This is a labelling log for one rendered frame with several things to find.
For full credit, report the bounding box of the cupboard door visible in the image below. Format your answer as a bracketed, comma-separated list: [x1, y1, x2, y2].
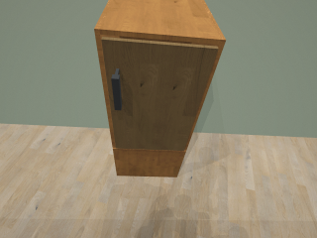
[101, 37, 219, 151]

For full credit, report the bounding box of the handle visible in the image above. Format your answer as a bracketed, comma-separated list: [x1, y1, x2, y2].
[111, 68, 122, 111]

